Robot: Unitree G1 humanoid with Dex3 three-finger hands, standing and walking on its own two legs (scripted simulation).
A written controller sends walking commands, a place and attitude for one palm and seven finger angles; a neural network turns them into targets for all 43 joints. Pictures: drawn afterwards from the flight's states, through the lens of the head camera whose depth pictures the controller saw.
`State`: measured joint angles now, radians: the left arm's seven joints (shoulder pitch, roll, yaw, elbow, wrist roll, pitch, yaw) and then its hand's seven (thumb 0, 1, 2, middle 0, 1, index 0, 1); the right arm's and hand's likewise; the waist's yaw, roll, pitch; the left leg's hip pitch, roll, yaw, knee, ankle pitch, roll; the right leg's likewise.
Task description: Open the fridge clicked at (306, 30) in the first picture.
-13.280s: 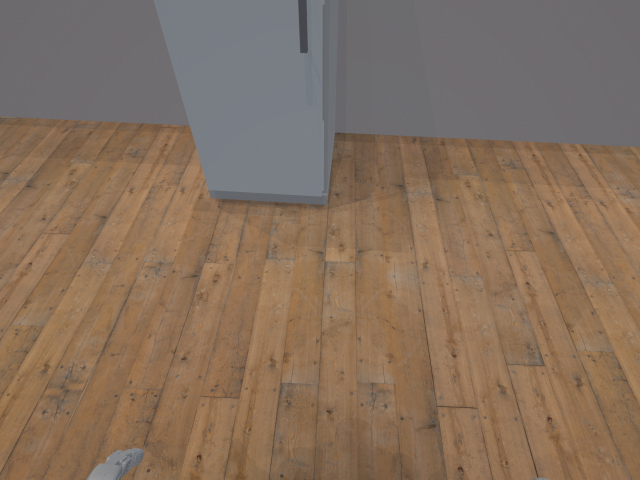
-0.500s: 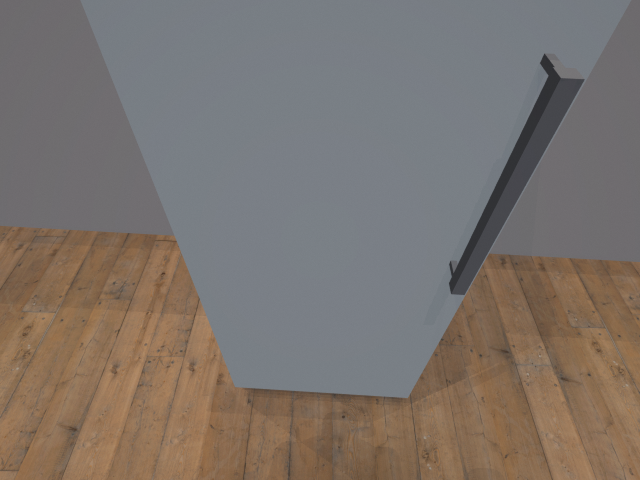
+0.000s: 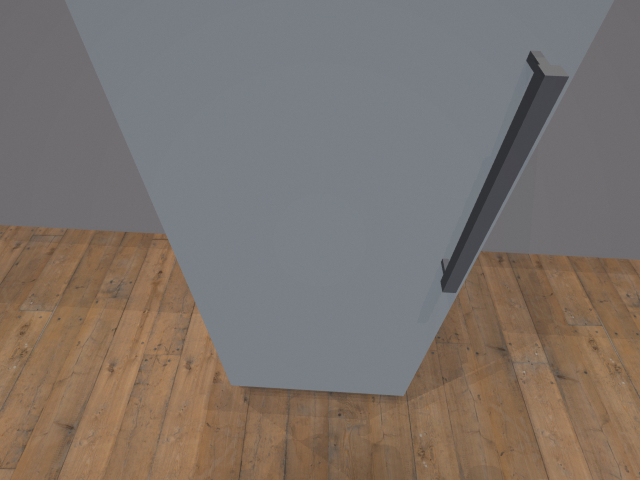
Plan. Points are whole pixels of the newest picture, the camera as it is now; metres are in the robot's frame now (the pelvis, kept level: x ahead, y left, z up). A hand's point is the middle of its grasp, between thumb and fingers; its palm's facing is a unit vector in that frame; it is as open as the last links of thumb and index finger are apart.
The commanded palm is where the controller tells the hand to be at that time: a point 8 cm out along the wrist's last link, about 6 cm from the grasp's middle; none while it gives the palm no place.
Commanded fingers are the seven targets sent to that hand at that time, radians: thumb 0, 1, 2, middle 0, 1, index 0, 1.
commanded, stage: look again from close up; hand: right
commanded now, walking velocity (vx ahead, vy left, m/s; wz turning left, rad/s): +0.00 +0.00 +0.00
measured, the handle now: (482, 198) +0.44 -0.18 +0.14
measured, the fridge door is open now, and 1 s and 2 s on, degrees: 0 0 0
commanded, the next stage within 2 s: raise the hand to about handle height in 0.10 s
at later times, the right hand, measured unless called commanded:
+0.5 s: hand (492, 440) +0.18 -0.17 +0.01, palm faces +0.03 +1.00 +0.00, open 8.0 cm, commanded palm +0.10 -0.24 -0.03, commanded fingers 0.00 -0.53 -0.74 0.23 0.54 0.23 0.54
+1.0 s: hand (538, 441) +0.18 -0.22 +0.02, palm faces +0.02 +1.00 -0.02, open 10.8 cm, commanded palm +0.14 -0.28 +0.03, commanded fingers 0.00 0.06 -0.49 0.27 0.92 0.27 0.92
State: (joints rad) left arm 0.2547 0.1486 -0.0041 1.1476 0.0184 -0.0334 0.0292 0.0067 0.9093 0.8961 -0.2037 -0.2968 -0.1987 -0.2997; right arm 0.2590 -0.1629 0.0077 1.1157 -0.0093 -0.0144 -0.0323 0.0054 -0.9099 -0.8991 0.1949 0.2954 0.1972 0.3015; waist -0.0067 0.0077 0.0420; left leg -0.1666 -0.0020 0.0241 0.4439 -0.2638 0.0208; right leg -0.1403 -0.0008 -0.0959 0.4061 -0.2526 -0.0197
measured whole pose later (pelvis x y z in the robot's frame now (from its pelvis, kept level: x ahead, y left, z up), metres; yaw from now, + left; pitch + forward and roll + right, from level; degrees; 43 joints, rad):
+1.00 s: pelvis -0.05 +0.00 -0.05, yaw -3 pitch +6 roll +1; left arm 0.29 0.20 -0.08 0.59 -0.03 -0.26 0.06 0.02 0.90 0.90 -0.21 -0.30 -0.21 -0.30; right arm 0.25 -0.33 -0.26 0.06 0.34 -0.14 0.35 0.01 -0.17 -0.59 0.25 0.77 0.25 0.77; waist 0.02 -0.04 -0.06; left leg -0.58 -0.01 0.09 0.86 -0.39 0.03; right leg -0.61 -0.03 -0.02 0.90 -0.39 -0.02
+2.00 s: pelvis -0.04 -0.01 -0.01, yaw -3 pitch -2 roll +1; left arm 0.25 0.28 -0.08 0.63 -0.06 -0.26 0.09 0.02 0.90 0.90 -0.21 -0.30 -0.20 -0.30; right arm -0.07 -0.46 -0.43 0.23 0.35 0.05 0.51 -0.01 0.50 -0.30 0.29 1.20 0.30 1.20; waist -0.04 -0.04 -0.01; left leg -0.25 0.00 0.08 0.54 -0.26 0.01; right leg -0.28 0.00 -0.04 0.59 -0.27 -0.03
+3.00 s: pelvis -0.04 +0.00 -0.01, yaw -3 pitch -1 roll +1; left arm 0.25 0.27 -0.07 0.64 -0.06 -0.25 0.11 0.02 0.90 0.90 -0.21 -0.30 -0.20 -0.30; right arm -0.20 -0.40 -0.36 0.31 0.30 0.03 0.40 -0.01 0.50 -0.30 0.30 1.20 0.30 1.20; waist -0.03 -0.03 -0.01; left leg -0.25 0.00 0.07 0.54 -0.27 0.02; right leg -0.27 0.00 -0.04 0.56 -0.27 -0.03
